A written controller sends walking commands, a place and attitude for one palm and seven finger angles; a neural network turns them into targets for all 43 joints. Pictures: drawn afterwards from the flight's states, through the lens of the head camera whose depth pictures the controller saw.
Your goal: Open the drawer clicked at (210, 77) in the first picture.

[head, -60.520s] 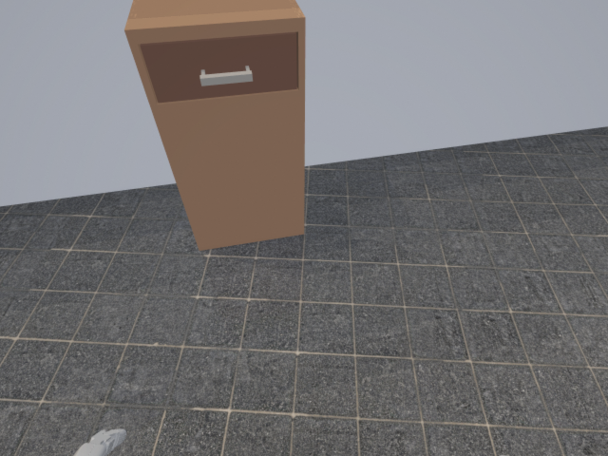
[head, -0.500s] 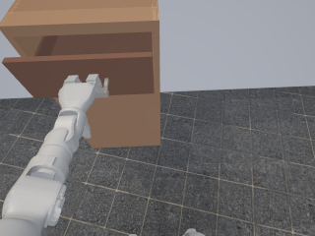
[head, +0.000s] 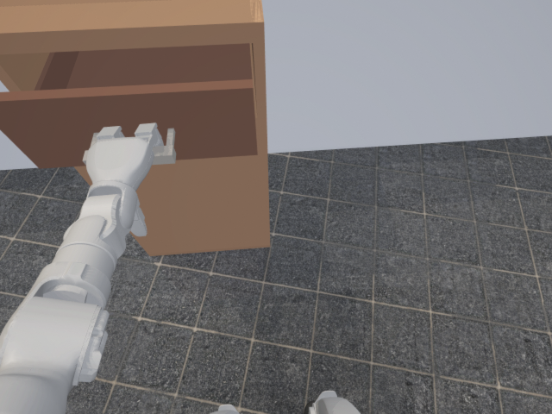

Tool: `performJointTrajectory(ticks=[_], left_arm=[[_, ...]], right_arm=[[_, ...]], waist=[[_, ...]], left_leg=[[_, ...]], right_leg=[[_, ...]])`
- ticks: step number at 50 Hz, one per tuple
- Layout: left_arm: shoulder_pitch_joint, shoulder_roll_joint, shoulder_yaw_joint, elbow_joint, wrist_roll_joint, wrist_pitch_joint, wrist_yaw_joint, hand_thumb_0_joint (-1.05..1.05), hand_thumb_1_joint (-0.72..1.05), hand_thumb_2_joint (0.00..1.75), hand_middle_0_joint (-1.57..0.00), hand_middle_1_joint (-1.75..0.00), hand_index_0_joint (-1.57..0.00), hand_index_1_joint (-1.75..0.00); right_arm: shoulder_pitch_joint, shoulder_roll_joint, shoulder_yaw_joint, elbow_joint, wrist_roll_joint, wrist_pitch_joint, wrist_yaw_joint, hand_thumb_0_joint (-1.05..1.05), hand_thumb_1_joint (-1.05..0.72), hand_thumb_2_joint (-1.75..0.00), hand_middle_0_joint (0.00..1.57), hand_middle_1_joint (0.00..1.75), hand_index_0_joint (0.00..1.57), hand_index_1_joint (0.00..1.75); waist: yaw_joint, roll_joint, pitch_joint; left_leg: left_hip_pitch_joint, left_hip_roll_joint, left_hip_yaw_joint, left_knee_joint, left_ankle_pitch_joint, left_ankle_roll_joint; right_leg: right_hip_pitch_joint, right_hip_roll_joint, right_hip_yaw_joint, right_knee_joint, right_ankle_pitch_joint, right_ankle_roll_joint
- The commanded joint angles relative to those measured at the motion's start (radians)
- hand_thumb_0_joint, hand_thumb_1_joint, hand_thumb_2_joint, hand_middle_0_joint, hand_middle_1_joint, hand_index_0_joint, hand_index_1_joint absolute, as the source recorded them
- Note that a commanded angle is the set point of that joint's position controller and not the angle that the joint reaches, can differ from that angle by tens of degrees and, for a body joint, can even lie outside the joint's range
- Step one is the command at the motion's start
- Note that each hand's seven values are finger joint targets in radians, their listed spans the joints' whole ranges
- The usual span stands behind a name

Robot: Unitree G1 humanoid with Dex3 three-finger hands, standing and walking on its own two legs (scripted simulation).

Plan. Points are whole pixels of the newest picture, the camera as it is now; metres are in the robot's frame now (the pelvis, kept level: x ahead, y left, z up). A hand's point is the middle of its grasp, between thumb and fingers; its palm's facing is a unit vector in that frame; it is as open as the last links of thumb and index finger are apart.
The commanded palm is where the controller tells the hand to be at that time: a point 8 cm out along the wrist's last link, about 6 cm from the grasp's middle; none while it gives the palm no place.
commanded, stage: re-aim the fingers above the handle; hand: left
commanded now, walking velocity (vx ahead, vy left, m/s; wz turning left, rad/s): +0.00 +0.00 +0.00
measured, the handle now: (132, 146) +0.53 +0.22 +0.03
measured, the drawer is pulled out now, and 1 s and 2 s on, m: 0.10 0.10 0.10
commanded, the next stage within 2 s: lower the fingers behind the handle in 1.16 s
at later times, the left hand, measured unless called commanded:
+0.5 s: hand (142, 182) +0.47 +0.21 +0.01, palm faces -0.09 -0.04 -0.99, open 13.8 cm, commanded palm +0.46 +0.21 +0.07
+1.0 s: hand (142, 175) +0.48 +0.21 +0.01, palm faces -0.09 -0.05 -0.99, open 13.8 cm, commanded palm +0.47 +0.22 +0.07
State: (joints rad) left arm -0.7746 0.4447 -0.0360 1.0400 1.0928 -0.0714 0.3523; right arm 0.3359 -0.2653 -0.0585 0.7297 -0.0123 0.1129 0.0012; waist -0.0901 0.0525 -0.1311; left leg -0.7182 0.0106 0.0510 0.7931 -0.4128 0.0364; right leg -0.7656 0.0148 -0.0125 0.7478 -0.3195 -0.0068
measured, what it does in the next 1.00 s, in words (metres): stands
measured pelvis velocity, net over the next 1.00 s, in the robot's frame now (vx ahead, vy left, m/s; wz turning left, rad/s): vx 0.01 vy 0.00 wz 0.00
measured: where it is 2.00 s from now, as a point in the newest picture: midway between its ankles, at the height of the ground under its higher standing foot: outside the picture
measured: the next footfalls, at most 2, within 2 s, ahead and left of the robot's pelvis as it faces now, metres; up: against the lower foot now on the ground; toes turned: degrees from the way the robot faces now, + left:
none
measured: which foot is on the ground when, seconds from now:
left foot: down 0.00-1.00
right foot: down 0.00-1.00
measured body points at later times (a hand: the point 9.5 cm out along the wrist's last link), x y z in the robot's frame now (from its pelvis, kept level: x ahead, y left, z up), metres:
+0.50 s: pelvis +0.00 +0.00 +0.00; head +0.10 -0.01 +0.44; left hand +0.47 +0.20 +0.07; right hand +0.01 -0.27 -0.14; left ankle -0.03 +0.09 -0.70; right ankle +0.01 -0.12 -0.70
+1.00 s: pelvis +0.01 +0.00 +0.00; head +0.11 -0.01 +0.44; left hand +0.48 +0.21 +0.07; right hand +0.01 -0.28 -0.13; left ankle -0.03 +0.09 -0.70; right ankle +0.01 -0.12 -0.70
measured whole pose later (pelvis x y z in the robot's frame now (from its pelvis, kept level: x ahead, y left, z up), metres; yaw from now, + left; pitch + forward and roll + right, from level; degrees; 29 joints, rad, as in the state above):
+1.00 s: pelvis +0.01 +0.00 +0.00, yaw +0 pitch +20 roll -1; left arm -0.80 0.46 -0.03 1.05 1.09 -0.11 0.30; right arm 0.35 -0.27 -0.05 0.73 -0.02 0.11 -0.01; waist -0.10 0.05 -0.14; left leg -0.73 0.02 0.04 0.80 -0.42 0.03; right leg -0.78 0.02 -0.02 0.75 -0.33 -0.01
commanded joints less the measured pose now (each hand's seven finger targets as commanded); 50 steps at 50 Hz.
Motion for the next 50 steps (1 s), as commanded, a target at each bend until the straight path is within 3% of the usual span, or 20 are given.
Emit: performJointTrajectory(ticks=[1, 4, 7, 10, 15, 17, 21, 22, 25, 28, 30, 31, 32, 36, 37, 40, 43, 45, 49, 50], left_arm=[[-0.444, 0.213, 0.034, -0.199, -0.002, -0.004, 0.044, 0.00, -0.50, 0.30, -0.30, -1.20, -0.30, -1.20], [-0.471, 0.204, 0.031, -0.227, -0.007, -0.015, 0.045, 0.00, -0.50, 0.30, -0.30, -1.20, -0.30, -1.20], [-0.525, 0.325, 0.093, -0.178, 0.007, -0.002, 0.055, 0.00, -0.50, 0.30, -0.30, -1.20, -0.30, -1.20], [-0.526, 0.294, 0.071, -0.181, 0.013, 0.003, 0.059, 0.00, -0.50, 0.30, -0.30, -1.20, -0.30, -1.20], [-0.398, 0.231, 0.044, -0.120, -0.011, 0.022, 0.010, 0.00, -0.50, 0.30, -0.30, -1.20, -0.30, -1.20], [-0.424, 0.166, -0.009, -0.145, -0.015, 0.014, -0.004, 0.00, -0.50, 0.30, -0.30, -1.20, -0.30, -1.20], [-0.433, 0.199, 0.024, -0.183, -0.011, -0.018, 0.004, 0.00, -0.50, 0.30, -0.30, -1.20, -0.30, -1.20], [-0.483, 0.184, 0.008, -0.222, -0.005, -0.033, 0.014, 0.00, -0.50, 0.30, -0.30, -1.20, -0.30, -1.20], [-0.490, 0.282, 0.092, -0.264, 0.006, -0.053, 0.054, 0.00, -0.50, 0.30, -0.30, -1.20, -0.30, -1.20], [-0.474, 0.261, 0.077, -0.234, 0.013, -0.033, 0.076, 0.00, -0.50, 0.30, -0.30, -1.20, -0.30, -1.20], [-0.494, 0.200, 0.023, -0.183, 0.014, -0.008, 0.080, 0.00, -0.50, 0.30, -0.30, -1.20, -0.30, -1.20], [-0.492, 0.243, 0.052, -0.158, 0.010, 0.009, 0.080, 0.00, -0.50, 0.30, -0.30, -1.20, -0.30, -1.20], [-0.491, 0.215, 0.022, -0.122, 0.010, 0.031, 0.075, 0.00, -0.50, 0.30, -0.30, -1.20, -0.30, -1.20], [-0.536, 0.232, 0.012, -0.098, -0.008, 0.056, 0.031, 0.00, -0.50, 0.30, -0.30, -1.20, -0.30, -1.20], [-0.541, 0.219, 0.003, -0.124, -0.011, 0.046, 0.019, 0.00, -0.50, 0.30, -0.30, -1.20, -0.30, -1.20], [-0.515, 0.230, 0.016, -0.151, -0.017, 0.009, -0.015, 0.00, -0.50, 0.30, -0.30, -1.20, -0.30, -1.20], [-0.463, 0.209, 0.008, -0.136, -0.015, -0.012, -0.027, 0.00, -0.50, 0.30, -0.30, -1.20, -0.30, -1.20], [-0.472, 0.233, 0.024, -0.151, -0.010, -0.034, -0.021, 0.00, -0.50, 0.30, -0.30, -1.20, -0.30, -1.20], [-0.436, 0.324, 0.118, -0.207, -0.008, -0.056, 0.016, 0.00, -0.50, 0.30, -0.30, -1.20, -0.30, -1.20], [-0.421, 0.318, 0.113, -0.195, 0.000, -0.053, 0.030, 0.00, -0.50, 0.30, -0.30, -1.20, -0.30, -1.20]], right_arm=[[0.131, -0.147, -0.055, -0.054, 0.002, -0.021, -0.009, 0.00, -0.90, -0.90, 0.20, 0.30, 0.20, 0.30], [0.135, -0.147, -0.059, -0.051, -0.001, -0.023, -0.010, 0.00, -0.90, -0.90, 0.20, 0.30, 0.20, 0.30], [0.138, -0.160, -0.043, -0.039, -0.002, -0.018, -0.018, 0.00, -0.90, -0.90, 0.20, 0.30, 0.20, 0.30], [0.139, -0.154, -0.044, -0.044, -0.005, -0.021, -0.015, 0.00, -0.90, -0.90, 0.20, 0.30, 0.20, 0.30], [0.152, -0.151, -0.050, -0.052, -0.002, -0.012, -0.003, 0.00, -0.90, -0.90, 0.20, 0.30, 0.20, 0.30], [0.151, -0.148, -0.055, -0.056, 0.002, -0.011, -0.003, 0.00, -0.90, -0.90, 0.20, 0.30, 0.20, 0.30], [0.147, -0.148, -0.056, -0.058, 0.002, -0.011, -0.009, 0.00, -0.90, -0.90, 0.20, 0.30, 0.20, 0.30], [0.145, -0.144, -0.056, -0.062, -0.001, -0.015, -0.012, 0.00, -0.90, -0.90, 0.20, 0.30, 0.20, 0.30], [0.137, -0.147, -0.052, -0.055, -0.010, -0.016, -0.013, 0.00, -0.90, -0.90, 0.20, 0.30, 0.20, 0.30], [0.130, -0.144, -0.052, -0.049, -0.009, -0.019, -0.010, 0.00, -0.90, -0.90, 0.20, 0.30, 0.20, 0.30], [0.139, -0.141, -0.054, -0.042, -0.006, -0.022, -0.006, 0.00, -0.90, -0.90, 0.20, 0.30, 0.20, 0.30], [0.140, -0.152, -0.051, -0.032, -0.004, -0.021, -0.004, 0.00, -0.90, -0.90, 0.20, 0.30, 0.20, 0.30], [0.139, -0.150, -0.049, -0.036, -0.003, -0.021, -0.003, 0.00, -0.90, -0.90, 0.20, 0.30, 0.20, 0.30], [0.152, -0.155, -0.046, -0.035, 0.004, -0.019, -0.010, 0.00, -0.90, -0.90, 0.20, 0.30, 0.20, 0.30], [0.157, -0.152, -0.047, -0.041, 0.001, -0.023, -0.012, 0.00, -0.90, -0.90, 0.20, 0.30, 0.20, 0.30], [0.162, -0.147, -0.048, -0.049, -0.001, -0.020, -0.020, 0.00, -0.90, -0.90, 0.20, 0.30, 0.20, 0.30], [0.161, -0.147, -0.048, -0.047, -0.001, -0.021, -0.021, 0.00, -0.90, -0.90, 0.20, 0.30, 0.20, 0.30], [0.159, -0.148, -0.047, -0.050, -0.001, -0.020, -0.023, 0.00, -0.90, -0.90, 0.20, 0.30, 0.20, 0.30], [0.146, -0.151, -0.047, -0.052, -0.010, -0.016, -0.016, 0.00, -0.90, -0.90, 0.20, 0.30, 0.20, 0.30], [0.145, -0.148, -0.046, -0.056, -0.011, -0.015, -0.014, 0.00, -0.90, -0.90, 0.20, 0.30, 0.20, 0.30]], waist=[[-0.026, -0.001, -0.418], [-0.031, 0.010, -0.447], [-0.036, -0.015, -0.403], [-0.028, 0.051, -0.443], [-0.008, 0.015, -0.477], [-0.030, -0.009, -0.429], [-0.024, -0.030, -0.404], [-0.035, -0.012, -0.412], [-0.008, 0.030, -0.449], [-0.018, 0.030, -0.437], [-0.044, 0.019, -0.410], [-0.038, 0.009, -0.397], [-0.050, -0.010, -0.384], [-0.060, -0.018, -0.418], [-0.055, -0.003, -0.457], [-0.046, 0.010, -0.480], [-0.044, -0.010, -0.422], [-0.045, -0.019, -0.419], [0.001, 0.013, -0.458], [-0.001, 0.015, -0.459]], left_leg=[[0.246, -0.025, -0.038, -0.065, 0.440, 0.000], [0.285, -0.022, -0.048, -0.061, 0.474, -0.003], [0.207, -0.031, -0.047, -0.061, 0.398, 0.003], [0.240, -0.030, -0.045, -0.056, 0.438, -0.004], [0.267, -0.019, -0.041, -0.047, 0.536, -0.010], [0.265, -0.014, -0.045, -0.056, 0.506, -0.009], [0.253, -0.018, -0.050, -0.063, 0.467, -0.003], [0.265, -0.019, -0.053, -0.063, 0.465, -0.003], [0.269, -0.023, -0.054, -0.053, 0.493, -0.006], [0.257, -0.023, -0.050, -0.046, 0.477, -0.008], [0.249, -0.023, -0.049, -0.046, 0.454, -0.007], [0.230, -0.023, -0.049, -0.051, 0.426, -0.007], [0.217, -0.027, -0.047, -0.055, 0.401, -0.004], [0.212, -0.031, -0.039, -0.058, 0.381, 0.003], [0.233, -0.033, -0.038, -0.056, 0.410, 0.005], [0.257, -0.031, -0.038, -0.045, 0.467, 0.005], [0.222, -0.032, -0.035, -0.048, 0.441, 0.006], [0.204, -0.033, -0.034, -0.044, 0.436, 0.007], [0.195, -0.035, -0.030, -0.035, 0.487, 0.004], [0.187, -0.035, -0.030, -0.035, 0.485, 0.003]], right_leg=[[0.234, 0.045, -0.008, -0.054, 0.335, -0.029], [0.224, 0.047, -0.012, -0.055, 0.335, -0.031], [0.218, 0.042, -0.005, -0.048, 0.295, -0.026], [0.209, 0.040, -0.010, -0.037, 0.311, -0.031], [0.243, 0.046, -0.016, -0.035, 0.378, -0.028], [0.217, 0.048, -0.020, -0.054, 0.353, -0.026], [0.216, 0.047, -0.014, -0.055, 0.331, -0.029], [0.209, 0.046, -0.012, -0.056, 0.328, -0.029], [0.222, 0.044, -0.008, -0.032, 0.339, -0.033], [0.210, 0.045, -0.013, -0.032, 0.330, -0.033], [0.184, 0.047, -0.018, -0.041, 0.311, -0.030], [0.182, 0.047, -0.016, -0.042, 0.295, -0.030], [0.184, 0.048, -0.016, -0.052, 0.282, -0.027], [0.224, 0.042, -0.003, -0.062, 0.311, -0.022], [0.243, 0.041, -0.002, -0.061, 0.336, -0.022], [0.263, 0.042, 0.000, -0.054, 0.385, -0.023], [0.251, 0.042, 0.000, -0.060, 0.377, -0.023], [0.249, 0.041, 0.005, -0.056, 0.376, -0.022], [0.284, 0.040, 0.007, -0.027, 0.421, -0.031], [0.281, 0.041, 0.005, -0.023, 0.417, -0.027]])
